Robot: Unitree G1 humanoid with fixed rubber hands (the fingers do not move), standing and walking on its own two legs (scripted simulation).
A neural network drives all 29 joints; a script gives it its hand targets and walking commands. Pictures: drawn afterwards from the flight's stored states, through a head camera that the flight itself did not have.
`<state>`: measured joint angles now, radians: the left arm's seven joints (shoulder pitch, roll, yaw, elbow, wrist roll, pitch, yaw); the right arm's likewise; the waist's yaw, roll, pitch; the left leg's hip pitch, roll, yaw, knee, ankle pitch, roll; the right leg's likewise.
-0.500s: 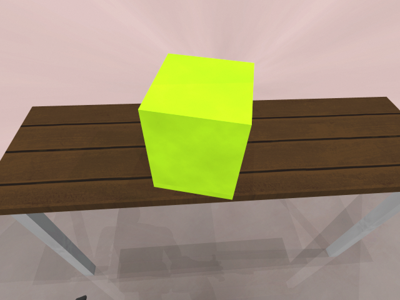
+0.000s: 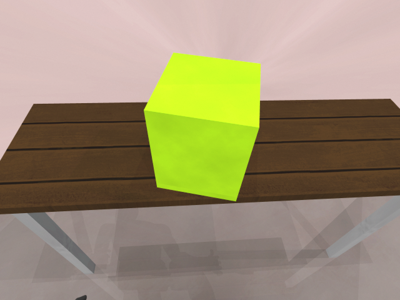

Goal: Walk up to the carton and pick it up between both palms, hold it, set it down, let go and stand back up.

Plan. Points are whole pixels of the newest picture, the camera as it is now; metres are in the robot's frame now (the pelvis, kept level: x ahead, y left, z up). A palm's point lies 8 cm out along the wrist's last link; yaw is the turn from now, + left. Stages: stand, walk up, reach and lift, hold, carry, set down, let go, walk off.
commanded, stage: walk up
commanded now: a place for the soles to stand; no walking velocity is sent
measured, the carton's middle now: (205, 129) +0.48 -0.01 +0.07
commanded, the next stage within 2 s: reach and lift in 0.06 s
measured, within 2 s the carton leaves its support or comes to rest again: neither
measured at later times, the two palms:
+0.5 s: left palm (80, 295) +0.16 +0.23 -0.07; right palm out of the picture +0.13 -0.27 -0.07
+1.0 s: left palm (71, 277) +0.18 +0.24 -0.03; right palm (327, 299) +0.15 -0.22 -0.01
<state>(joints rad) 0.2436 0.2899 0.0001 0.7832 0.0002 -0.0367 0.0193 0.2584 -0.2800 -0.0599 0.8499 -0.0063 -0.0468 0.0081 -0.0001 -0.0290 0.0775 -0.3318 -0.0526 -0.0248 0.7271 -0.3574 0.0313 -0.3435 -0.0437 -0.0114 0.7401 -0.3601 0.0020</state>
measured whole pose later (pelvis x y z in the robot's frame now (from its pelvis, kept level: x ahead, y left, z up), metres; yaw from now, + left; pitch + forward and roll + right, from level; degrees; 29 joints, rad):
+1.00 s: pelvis +0.00 +0.00 +0.02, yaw -1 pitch -7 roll -1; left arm 0.21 0.29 0.03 0.38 -0.01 0.12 -0.02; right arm 0.33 -0.14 0.01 0.33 0.01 -0.07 -0.07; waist 0.00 -0.03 0.11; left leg -0.13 -0.01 -0.02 0.50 -0.26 0.01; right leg -0.12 -0.01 -0.01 0.45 -0.22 0.00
